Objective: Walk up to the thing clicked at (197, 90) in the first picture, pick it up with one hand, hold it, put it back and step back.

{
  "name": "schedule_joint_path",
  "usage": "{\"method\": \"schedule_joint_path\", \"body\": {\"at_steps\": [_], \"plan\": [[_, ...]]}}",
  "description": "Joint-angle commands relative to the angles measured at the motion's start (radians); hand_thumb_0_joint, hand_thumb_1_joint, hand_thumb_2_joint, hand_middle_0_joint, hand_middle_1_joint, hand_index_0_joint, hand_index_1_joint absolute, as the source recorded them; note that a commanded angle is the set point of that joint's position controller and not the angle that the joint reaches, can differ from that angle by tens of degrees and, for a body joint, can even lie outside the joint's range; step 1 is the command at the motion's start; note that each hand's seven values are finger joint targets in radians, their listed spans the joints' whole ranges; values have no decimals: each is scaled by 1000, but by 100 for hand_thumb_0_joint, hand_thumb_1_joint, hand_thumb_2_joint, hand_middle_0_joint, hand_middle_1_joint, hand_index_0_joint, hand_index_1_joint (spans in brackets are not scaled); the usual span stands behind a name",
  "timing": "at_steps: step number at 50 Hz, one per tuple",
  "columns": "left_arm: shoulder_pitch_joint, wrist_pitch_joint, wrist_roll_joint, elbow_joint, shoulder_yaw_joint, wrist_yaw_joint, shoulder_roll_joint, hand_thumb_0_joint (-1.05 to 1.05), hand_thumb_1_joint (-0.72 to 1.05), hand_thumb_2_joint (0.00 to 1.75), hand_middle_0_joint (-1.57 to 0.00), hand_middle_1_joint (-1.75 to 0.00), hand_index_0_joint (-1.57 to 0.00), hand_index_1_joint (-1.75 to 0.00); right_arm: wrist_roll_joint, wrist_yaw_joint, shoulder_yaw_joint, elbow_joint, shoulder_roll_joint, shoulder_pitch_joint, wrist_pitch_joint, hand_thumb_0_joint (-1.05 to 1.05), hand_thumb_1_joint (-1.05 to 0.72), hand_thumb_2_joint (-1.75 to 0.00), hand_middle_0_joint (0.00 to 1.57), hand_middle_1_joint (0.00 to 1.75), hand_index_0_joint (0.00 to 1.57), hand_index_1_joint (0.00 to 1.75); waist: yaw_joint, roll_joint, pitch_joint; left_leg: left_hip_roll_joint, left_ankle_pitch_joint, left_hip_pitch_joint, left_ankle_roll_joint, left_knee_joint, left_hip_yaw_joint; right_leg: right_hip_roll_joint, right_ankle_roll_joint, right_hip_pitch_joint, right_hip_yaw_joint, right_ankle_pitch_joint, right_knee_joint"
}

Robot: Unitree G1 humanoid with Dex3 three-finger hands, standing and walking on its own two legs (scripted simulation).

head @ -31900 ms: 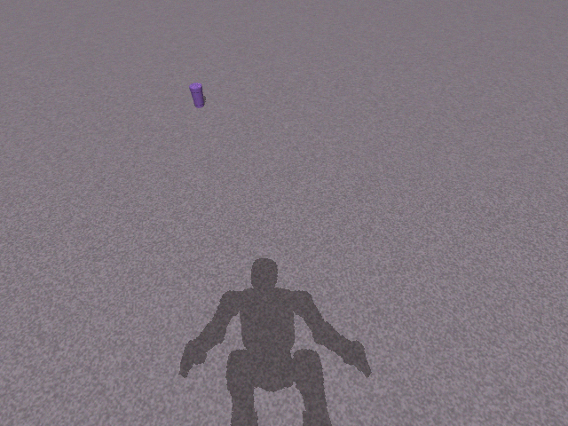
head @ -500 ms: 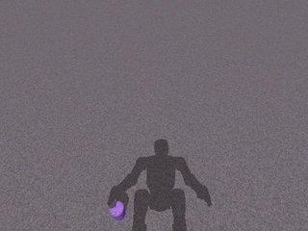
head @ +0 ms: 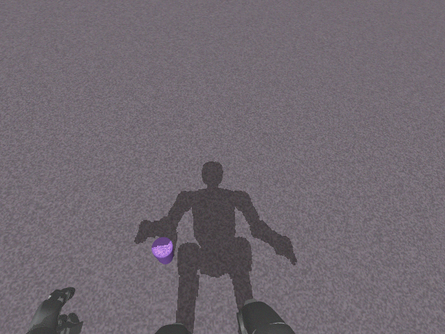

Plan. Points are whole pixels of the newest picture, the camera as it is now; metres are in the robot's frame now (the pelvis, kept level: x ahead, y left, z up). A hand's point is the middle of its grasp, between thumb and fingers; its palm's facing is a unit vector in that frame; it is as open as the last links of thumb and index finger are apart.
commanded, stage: step back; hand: left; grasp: from the side
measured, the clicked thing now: (164, 252) +0.45 +0.19 -0.68
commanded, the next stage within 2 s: none
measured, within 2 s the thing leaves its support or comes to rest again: neither
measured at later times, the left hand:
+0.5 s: hand out of the picture +0.03 +0.24 -0.12, palm faces -0.07 -0.91 -0.41, open 7.4 cm
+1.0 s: hand out of the picture -0.17 +0.24 -0.14, palm faces -0.09 -0.91 -0.41, open 7.4 cm
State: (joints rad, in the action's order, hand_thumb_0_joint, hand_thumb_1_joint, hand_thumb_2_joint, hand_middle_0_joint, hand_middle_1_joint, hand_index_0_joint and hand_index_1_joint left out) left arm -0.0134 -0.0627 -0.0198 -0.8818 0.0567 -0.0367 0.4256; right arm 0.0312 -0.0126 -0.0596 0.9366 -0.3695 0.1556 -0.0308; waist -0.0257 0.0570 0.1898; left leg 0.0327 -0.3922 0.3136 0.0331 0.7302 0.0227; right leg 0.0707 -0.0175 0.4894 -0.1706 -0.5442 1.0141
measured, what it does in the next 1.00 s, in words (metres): walks backwards: right foot, then left foot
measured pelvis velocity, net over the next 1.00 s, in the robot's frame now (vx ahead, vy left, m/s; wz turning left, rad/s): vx -0.27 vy -0.03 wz -0.09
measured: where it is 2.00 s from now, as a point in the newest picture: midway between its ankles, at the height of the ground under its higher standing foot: outside the picture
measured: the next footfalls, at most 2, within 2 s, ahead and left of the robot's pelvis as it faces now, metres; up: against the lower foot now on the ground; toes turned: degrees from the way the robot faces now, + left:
right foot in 0.28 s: -0.04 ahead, -0.14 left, +0.00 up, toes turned +0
left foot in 0.60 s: -0.11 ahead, +0.10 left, +0.00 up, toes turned -4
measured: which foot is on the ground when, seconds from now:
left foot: down 0.00-0.30, up 0.32-0.58, down 0.60-1.00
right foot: up 0.00-0.26, down 0.28-0.60, up 0.62-0.96, down 0.98-1.00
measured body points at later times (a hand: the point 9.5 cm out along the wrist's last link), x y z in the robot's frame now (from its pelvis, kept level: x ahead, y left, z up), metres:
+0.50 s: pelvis -0.11 -0.01 +0.01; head -0.05 -0.03 +0.46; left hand +0.03 +0.29 -0.09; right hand -0.02 -0.34 -0.11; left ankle -0.13 +0.12 -0.65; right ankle -0.08 -0.14 -0.72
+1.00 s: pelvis -0.27 -0.03 +0.00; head -0.21 -0.04 +0.44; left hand -0.16 +0.28 -0.12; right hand -0.15 -0.36 -0.11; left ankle -0.15 +0.10 -0.71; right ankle -0.30 -0.16 -0.72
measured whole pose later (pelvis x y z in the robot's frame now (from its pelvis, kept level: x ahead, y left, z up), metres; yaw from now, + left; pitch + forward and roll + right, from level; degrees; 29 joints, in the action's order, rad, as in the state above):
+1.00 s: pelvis -0.27 -0.03 +0.00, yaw -5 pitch -3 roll -2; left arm -0.20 -0.04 -0.03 -0.86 0.09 0.00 0.38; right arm 0.02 0.01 -0.05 0.79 -0.40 0.10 -0.04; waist 0.02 -0.04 0.19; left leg -0.08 -0.21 0.45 -0.02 0.71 0.04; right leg 0.05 0.00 0.22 -0.05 -0.40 0.67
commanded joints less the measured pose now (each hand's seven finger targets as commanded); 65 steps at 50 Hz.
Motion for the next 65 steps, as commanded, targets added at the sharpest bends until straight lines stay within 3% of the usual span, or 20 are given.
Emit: {"method": "schedule_joint_path", "body": {"at_steps": [1,8,13,14,15,16,20,26,29,31,32,35,46,48,50,51,54,60,64,65], "plan": [[-95,21,15,55,47,-11,164,0,90,90,-20,-30,-20,-30,6,42,-65,-122,-271,-76,32,0,-90,-90,20,30,20,30,48,-204,-204,-270,702,-142,188,-237,258,37,3,76,-53,29,266],[-70,40,1,120,62,11,137,0,90,90,-20,-30,-20,-30,-4,53,-72,-134,-277,66,33,0,-90,-90,20,30,20,30,-24,-185,-253,-300,761,-293,232,-178,238,-18,39,0,50,13,-63],[-226,57,-15,60,72,14,127,0,90,90,-20,-30,-20,-30,-24,41,-52,-151,-258,-7,11,0,-90,-90,20,30,20,30,46,-166,-296,-211,495,-63,106,-63,145,-43,-11,-363,131,380,-584],[-223,63,-24,75,90,12,184,0,90,90,-20,-30,-20,-30,-32,38,-35,-154,-214,14,9,0,-90,-90,20,30,20,30,39,-40,-298,-141,292,109,46,15,126,-168,-52,-457,-74,485,-589],[-177,57,-8,92,106,18,277,0,90,90,-20,-30,-20,-30,-39,43,-32,-166,-185,-29,7,0,-90,-90,20,30,20,30,58,188,-244,50,-75,173,-12,202,21,-379,-230,-329,-306,620,-636],[-139,65,-18,129,108,17,303,0,90,90,-20,-30,-20,-30,-29,54,-46,-153,-215,-40,-2,0,-90,-90,20,30,20,30,72,198,-199,48,-268,124,-30,423,101,-480,-322,-184,-419,688,-645],[-57,58,-7,159,86,5,184,0,90,90,-20,-30,-20,-30,-40,53,-36,-104,-218,52,3,0,-90,-90,20,30,20,30,18,96,-167,85,-134,144,-41,496,128,-284,-210,-229,-95,774,-546],[-130,38,-11,183,77,-1,174,0,90,90,-20,-30,-20,-30,-22,45,-31,-129,-198,55,15,0,-90,-90,20,30,20,30,52,148,-240,-9,-108,86,-35,-21,28,-287,-189,-427,-87,795,-462],[-128,19,6,196,59,13,159,0,90,90,-20,-30,-20,-30,2,38,-52,-112,-204,95,34,0,-90,-90,20,30,20,30,27,53,-252,-49,263,-150,-5,-336,61,-202,-87,-252,-29,591,-338],[-88,17,10,208,67,1,144,0,90,90,-20,-30,-20,-30,7,25,-84,-151,-375,51,35,0,-90,-90,20,30,20,30,-13,-279,-233,-428,569,-106,215,-378,481,33,5,-25,64,-115,-10],[-52,19,-3,195,77,-10,159,0,90,90,-20,-30,-20,-30,4,28,-89,-148,-371,41,38,0,-90,-90,20,30,20,30,-32,-251,-197,-462,531,-14,277,-399,531,38,3,-47,-27,-131,154],[-150,15,15,148,80,2,145,0,90,90,-20,-30,-20,-30,6,42,-56,-163,-266,-61,42,0,-90,-90,20,30,20,30,58,-177,-159,-288,580,-54,175,-327,249,49,-3,7,-56,32,296],[-272,37,-2,100,79,26,120,0,90,90,-20,-30,-20,-30,-1,36,-68,-209,-288,-33,13,0,-90,-90,20,30,20,30,35,-275,-268,-265,441,-117,167,-211,183,-39,26,-235,148,146,-388],[-340,47,-13,66,88,26,135,0,90,90,-20,-30,-20,-30,-15,32,-58,-213,-268,-43,-2,0,-90,-90,20,30,20,30,68,-222,-290,-208,312,0,91,-142,153,-42,-11,-376,143,298,-579],[-258,48,-23,113,129,31,313,0,90,90,-20,-30,-20,-30,-29,43,-44,-233,-183,-71,-4,0,-90,-90,20,30,20,30,95,207,-207,77,-184,210,-28,253,63,-419,-229,-202,-363,263,-711],[-178,55,-26,152,130,24,342,0,90,90,-20,-30,-20,-30,-26,52,-63,-227,-224,-81,-9,0,-90,-90,20,30,20,30,81,211,-133,33,-227,164,-37,448,160,-514,-304,-20,-470,316,-746],[-37,59,-22,176,97,9,210,0,90,90,-20,-30,-20,-30,-41,48,-53,-158,-227,32,-1,0,-90,-90,20,30,20,30,-10,70,-110,88,-71,167,-35,521,153,-300,-182,-85,-83,548,-588],[-170,42,-28,168,86,-3,188,0,90,90,-20,-30,-20,-30,-19,45,-36,-178,-194,12,8,0,-90,-90,20,30,20,30,87,135,-188,33,-135,157,-47,141,47,-310,-179,-370,-60,695,-503],[-133,23,-1,184,68,6,193,0,90,90,-20,-30,-20,-30,-7,40,-49,-122,-196,136,18,0,-90,-90,20,30,20,30,27,115,-263,1,158,-76,-13,-301,-20,-274,-117,-320,-30,658,-376],[-144,18,0,189,55,9,163,0,90,90,-20,-30,-20,-30,4,39,-62,-125,-232,136,23,0,-90,-90,20,30,20,30,31,11,-263,-105,227,-148,23,-328,147,-222,-65,-195,-6,495,-313]]}}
